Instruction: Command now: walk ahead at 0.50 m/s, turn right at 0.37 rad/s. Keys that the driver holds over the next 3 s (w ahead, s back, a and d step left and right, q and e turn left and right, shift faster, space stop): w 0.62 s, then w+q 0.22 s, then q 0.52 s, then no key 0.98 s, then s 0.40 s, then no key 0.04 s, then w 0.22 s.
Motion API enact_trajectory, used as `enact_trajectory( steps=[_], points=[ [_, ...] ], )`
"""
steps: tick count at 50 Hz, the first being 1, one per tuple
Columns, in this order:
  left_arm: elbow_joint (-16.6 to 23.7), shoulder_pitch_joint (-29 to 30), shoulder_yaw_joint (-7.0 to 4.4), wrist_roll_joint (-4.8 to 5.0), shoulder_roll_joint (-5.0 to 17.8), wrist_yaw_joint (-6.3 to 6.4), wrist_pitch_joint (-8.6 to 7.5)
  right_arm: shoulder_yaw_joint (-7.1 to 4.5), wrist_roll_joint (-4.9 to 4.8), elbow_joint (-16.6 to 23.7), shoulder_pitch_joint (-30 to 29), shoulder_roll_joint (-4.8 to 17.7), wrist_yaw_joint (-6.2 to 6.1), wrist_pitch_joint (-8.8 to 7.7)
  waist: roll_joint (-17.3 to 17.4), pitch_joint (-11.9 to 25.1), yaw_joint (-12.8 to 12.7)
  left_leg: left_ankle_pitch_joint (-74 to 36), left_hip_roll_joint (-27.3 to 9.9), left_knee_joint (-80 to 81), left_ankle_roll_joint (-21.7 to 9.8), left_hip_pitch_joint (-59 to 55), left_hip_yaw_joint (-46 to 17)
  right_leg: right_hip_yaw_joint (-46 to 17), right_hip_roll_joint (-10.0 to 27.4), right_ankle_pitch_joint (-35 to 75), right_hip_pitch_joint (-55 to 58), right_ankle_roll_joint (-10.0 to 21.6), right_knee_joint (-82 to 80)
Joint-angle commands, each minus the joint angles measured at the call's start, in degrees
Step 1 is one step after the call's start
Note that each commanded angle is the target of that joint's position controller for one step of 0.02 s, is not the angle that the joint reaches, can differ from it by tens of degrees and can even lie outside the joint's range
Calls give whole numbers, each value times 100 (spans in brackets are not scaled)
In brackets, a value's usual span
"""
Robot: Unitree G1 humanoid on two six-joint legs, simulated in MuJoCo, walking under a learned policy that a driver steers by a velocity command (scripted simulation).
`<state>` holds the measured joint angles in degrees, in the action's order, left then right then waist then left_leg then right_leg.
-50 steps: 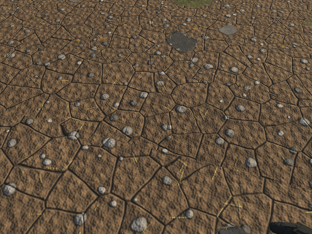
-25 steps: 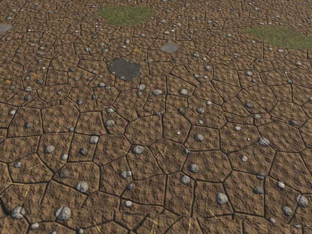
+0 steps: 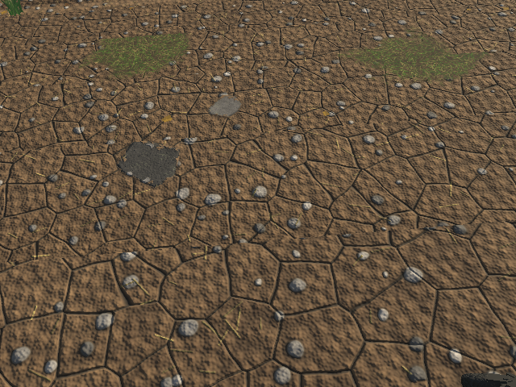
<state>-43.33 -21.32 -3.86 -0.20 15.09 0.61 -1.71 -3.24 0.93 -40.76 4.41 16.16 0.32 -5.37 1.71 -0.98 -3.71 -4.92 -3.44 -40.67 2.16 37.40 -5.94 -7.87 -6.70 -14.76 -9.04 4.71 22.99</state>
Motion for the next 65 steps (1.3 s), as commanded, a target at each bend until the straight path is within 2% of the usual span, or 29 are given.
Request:
enact_trajectory(
  steps=[1,4,6,8,9,11,18,20,23,25,27,29,33,35,36,37,38,39,41,42,44,46,54,58,59,60,61,63,65],
  points=[
    [420,158,-225,-76,862,19,-97,-211,-50,24,571,649,136,-152,-721,585,405,-315,217,-1063,-129,-1561,283,-820,1411,2312,-799,834,-98],
    [407,5,-162,170,716,27,30,-153,-44,394,-44,469,76,-180,-783,-208,280,1992,380,761,-285,-1168,561,-1231,1308,2329,-93,644,363],
    [527,257,-131,80,625,69,41,-373,-40,37,1319,971,124,-267,-462,565,927,745,201,928,-658,-3007,354,-1005,899,2925,-362,456,1936],
    [391,-1111,51,241,93,58,-45,-482,-170,-308,2402,1389,238,-185,2285,1415,593,1559,-1973,2276,-2462,-4917,-3882,-253,-276,-1931,-3073,-63,5455],
    [417,-441,-92,324,734,69,-88,-338,-268,-221,2113,811,241,-201,1146,487,737,2080,-1924,2451,-2411,-4347,-3816,-428,95,-1641,-3847,-42,5957],
    [657,474,-158,183,922,60,11,-182,-237,-11,1464,512,244,-158,-32,-127,606,1345,-1524,2327,-2078,-3070,-2310,-260,558,-800,-3685,-51,5902],
    [990,1153,113,-1,95,-166,-102,-213,-175,-400,1648,833,30,18,73,128,540,136,-803,2651,-1721,-2671,-602,567,1211,423,-2876,-284,2887],
    [724,852,13,-20,325,-256,-188,-222,-88,-505,1863,894,11,-29,-25,567,528,-142,-883,2047,-1678,-2851,-435,607,1185,1755,-2765,-225,3373],
    [1262,2606,-36,181,476,-341,-363,-142,-179,-877,3268,594,-163,-72,427,-231,1281,1498,-1171,1682,-1501,-4877,-1318,49,1415,1589,-5690,-153,2511],
    [1307,2898,-32,129,498,-497,-449,-104,-176,-752,2992,547,-284,-10,264,-557,1163,2202,-904,1635,-1349,-3950,-906,216,1356,2829,-4988,-175,1314],
    [1116,2618,51,-32,130,-669,-482,-74,-192,-658,2657,597,-272,56,255,-415,1062,2529,-667,1621,-1198,-2099,-443,586,981,4442,-2708,-59,1355],
    [1023,2447,25,83,172,-697,-403,-67,-226,-599,2439,598,-236,97,328,-381,880,2677,-487,1256,-971,-1486,-82,588,844,4539,-1716,59,1252],
    [667,2180,2,164,355,-592,-297,-86,-263,-753,2684,442,-307,274,190,-480,861,2582,-558,-266,-611,-2907,-184,201,1289,4260,-1880,-87,140],
    [96,899,-104,100,500,-513,-308,-126,-274,-802,2531,538,-312,379,24,8,253,1741,-319,-2121,-499,-3176,-204,295,1393,4631,-730,-154,-738],
    [-172,-5,-163,-14,659,-453,-309,-164,-303,-872,2522,588,-281,355,-174,488,-243,1882,12,-3549,-361,-2283,-38,525,1387,4820,941,-165,-659],
    [-444,-778,-122,-118,733,-423,-297,-150,-306,-1030,2858,211,-249,298,-907,901,-425,5281,619,-5986,-123,-380,-254,-188,2025,5413,2779,106,444],
    [-498,-736,-147,-108,1136,-440,-325,-36,-281,-1076,3893,-98,-81,133,-2577,1521,174,5289,367,-6696,-150,993,-826,22,2357,7840,3915,-97,2454],
    [-555,-889,-296,-27,1217,-394,-209,-25,-406,-883,3878,122,-20,-42,-2990,2032,10,4857,258,-6728,-89,1596,-885,-674,2584,7210,4024,291,2206],
    [-871,-686,-404,-16,1443,-399,-102,-17,-580,-601,3140,108,-248,-66,-1500,2113,303,3598,40,-7249,4,1908,-223,-2521,3330,2522,2682,985,356],
    [-604,133,-178,-59,833,-379,-220,-127,-559,-592,2653,342,-384,45,-613,1371,483,2241,-167,-6075,-248,1594,-294,-2211,3287,2044,1208,848,-125],
    [-685,999,-19,-67,372,-329,-419,-118,-270,-533,2240,105,-418,314,-575,104,851,1811,-359,-4702,-223,857,-425,-1093,2781,3270,-844,484,14],
    [-800,939,-10,-166,351,-184,-490,-157,-178,-335,1721,22,-368,345,-976,-100,708,1541,-323,-3162,-118,423,-343,-80,2253,3638,-1102,369,-221],
    [-808,749,-113,113,753,271,-114,-77,-93,504,491,-161,136,486,-595,240,479,521,157,-248,-458,-507,617,1217,2198,4899,-10,166,78],
    [-587,1001,-257,221,1001,242,46,-317,-52,445,1522,317,180,590,-319,750,1056,712,670,844,-952,-2406,861,1606,1888,4936,-102,-116,2084],
    [-450,945,-241,42,945,201,27,-484,-42,435,1795,937,31,593,758,964,1107,-2544,-126,1195,-1393,-3508,-465,1792,1128,2312,-1148,-574,4061],
    [-366,165,-62,-206,423,35,-28,-440,58,645,1464,1380,16,559,1620,1661,387,-4531,-1524,1145,-2530,-4635,-2663,929,167,-2540,-2599,-831,5766],
    [-377,312,-98,-36,681,-44,-21,-387,89,770,1375,1075,76,570,957,2168,659,-2583,-1560,1578,-2643,-4440,-2909,49,355,-2445,-2867,-699,6035],
    [-217,905,-164,74,722,35,167,-270,-129,881,640,628,106,600,-141,875,360,-220,-981,2031,-1937,-2919,-2060,208,628,-1545,-3020,-628,5260],
    [-156,989,-221,-11,765,92,323,-296,-143,1005,398,665,73,641,138,656,189,894,-517,2260,-1567,-2076,-1719,304,713,-905,-2498,-644,4487]
  ],
)
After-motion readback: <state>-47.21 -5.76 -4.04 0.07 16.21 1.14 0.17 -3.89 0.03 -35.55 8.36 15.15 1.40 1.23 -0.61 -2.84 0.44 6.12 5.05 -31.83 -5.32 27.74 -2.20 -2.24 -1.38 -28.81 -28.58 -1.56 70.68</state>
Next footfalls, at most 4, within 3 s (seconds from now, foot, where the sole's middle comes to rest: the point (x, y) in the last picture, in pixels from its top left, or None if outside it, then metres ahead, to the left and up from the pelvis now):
0.10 left None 0.19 0.14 -0.78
0.74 right None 0.55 -0.21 -0.96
1.16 left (294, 315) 0.77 0.00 -0.96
1.66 right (368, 308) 0.80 -0.23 -0.96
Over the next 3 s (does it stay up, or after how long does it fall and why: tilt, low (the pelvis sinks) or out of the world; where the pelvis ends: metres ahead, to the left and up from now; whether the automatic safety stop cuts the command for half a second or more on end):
stays up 0.69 -0.12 -0.18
